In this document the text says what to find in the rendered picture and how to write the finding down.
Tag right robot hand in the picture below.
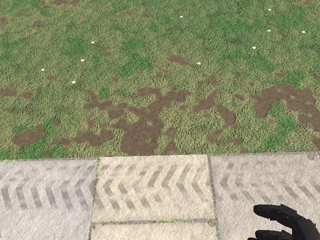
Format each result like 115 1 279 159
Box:
247 204 320 240

